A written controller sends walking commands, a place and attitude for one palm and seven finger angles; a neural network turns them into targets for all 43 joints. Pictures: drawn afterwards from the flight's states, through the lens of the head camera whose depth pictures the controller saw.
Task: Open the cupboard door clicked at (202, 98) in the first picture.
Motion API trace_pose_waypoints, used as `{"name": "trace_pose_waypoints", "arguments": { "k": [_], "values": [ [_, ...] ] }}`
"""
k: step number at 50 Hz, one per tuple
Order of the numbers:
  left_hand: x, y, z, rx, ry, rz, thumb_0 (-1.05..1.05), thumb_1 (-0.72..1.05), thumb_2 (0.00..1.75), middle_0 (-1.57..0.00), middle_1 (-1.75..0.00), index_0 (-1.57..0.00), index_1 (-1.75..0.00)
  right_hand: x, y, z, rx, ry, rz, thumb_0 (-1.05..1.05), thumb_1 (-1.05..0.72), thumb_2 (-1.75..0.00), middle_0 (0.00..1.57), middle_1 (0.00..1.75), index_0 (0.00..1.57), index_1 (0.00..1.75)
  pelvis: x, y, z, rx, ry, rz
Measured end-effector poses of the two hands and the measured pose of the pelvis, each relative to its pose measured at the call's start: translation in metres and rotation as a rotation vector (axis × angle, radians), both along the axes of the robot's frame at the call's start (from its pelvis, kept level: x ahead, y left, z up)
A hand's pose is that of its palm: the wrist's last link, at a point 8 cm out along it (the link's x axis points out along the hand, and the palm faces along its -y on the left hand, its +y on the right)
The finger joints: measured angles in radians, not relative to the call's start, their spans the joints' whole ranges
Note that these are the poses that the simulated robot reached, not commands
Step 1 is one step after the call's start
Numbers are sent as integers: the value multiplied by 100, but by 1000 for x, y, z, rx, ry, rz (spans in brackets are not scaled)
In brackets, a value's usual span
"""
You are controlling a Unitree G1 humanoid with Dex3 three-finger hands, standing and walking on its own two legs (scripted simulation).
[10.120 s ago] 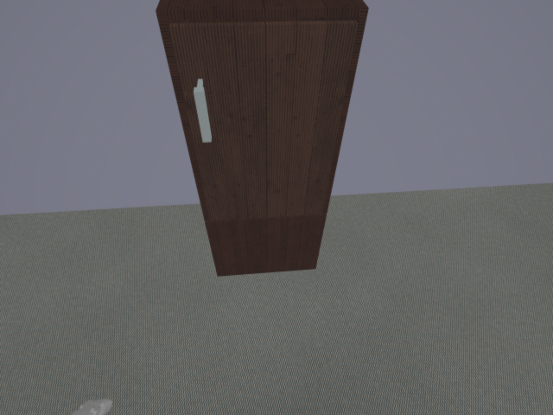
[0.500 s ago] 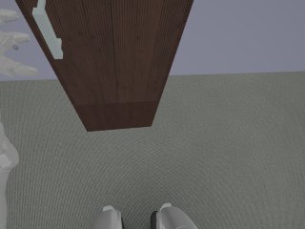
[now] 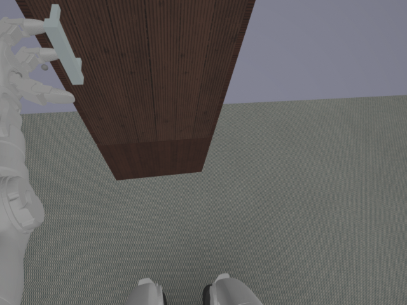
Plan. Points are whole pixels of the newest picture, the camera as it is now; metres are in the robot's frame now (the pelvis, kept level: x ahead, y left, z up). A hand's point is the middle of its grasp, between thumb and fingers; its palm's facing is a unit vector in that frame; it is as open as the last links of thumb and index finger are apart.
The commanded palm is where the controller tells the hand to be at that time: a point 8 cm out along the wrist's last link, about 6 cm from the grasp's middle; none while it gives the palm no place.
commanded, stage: slide the fingers in behind the handle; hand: left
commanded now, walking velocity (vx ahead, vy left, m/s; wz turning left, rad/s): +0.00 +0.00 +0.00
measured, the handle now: (67, 47) +0.58 +0.20 +0.10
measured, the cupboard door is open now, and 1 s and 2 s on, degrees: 0 0 0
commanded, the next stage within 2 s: close the thumb around the handle in 1.12 s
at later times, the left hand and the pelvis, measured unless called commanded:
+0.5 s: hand (69, 69) +0.52 +0.19 +0.10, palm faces +0.04 -1.00 +0.00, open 14.0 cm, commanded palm +0.50 +0.23 +0.10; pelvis +0.00 -0.01 +0.00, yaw +1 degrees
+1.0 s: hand (79, 68) +0.52 +0.17 +0.10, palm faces +0.04 -1.00 -0.02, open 14.0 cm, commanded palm +0.50 +0.22 +0.10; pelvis +0.00 -0.02 +0.00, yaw +1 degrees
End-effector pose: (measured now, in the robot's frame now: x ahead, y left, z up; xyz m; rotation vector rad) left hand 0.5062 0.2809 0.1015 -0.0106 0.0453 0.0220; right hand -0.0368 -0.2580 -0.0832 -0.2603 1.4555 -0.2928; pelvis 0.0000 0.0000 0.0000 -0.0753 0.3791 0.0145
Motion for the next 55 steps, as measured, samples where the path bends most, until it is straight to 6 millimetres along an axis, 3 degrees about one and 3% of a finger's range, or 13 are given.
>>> {"name": "trace_pose_waypoints", "arguments": {
  "k": [11,21,39,55],
  "values": [
    [-5,-11,2,8,-15,4,-1,-49,30,-29,-120,-30,-120,12,0,-5,25,-27,14,0,-90,-90,20,30,21,30,2,-2,1,5,-10,3],
    [-8,-32,1,12,-6,7,-1,-50,30,-30,-120,-30,-120,19,-7,-8,32,-59,28,1,-90,-90,20,30,21,30,0,-7,1,12,-23,9],
    [-6,-56,3,21,-12,14,-1,-50,30,-30,-120,-30,-120,4,-15,-10,44,-42,5,1,-90,-90,20,30,20,30,-2,-16,1,24,-24,2],
    [-5,-54,2,26,-1,21,-1,-50,30,-30,-120,-30,-120,6,-19,-10,34,-51,12,1,-90,-90,20,30,20,30,-4,-18,1,26,-20,4]
  ]
}}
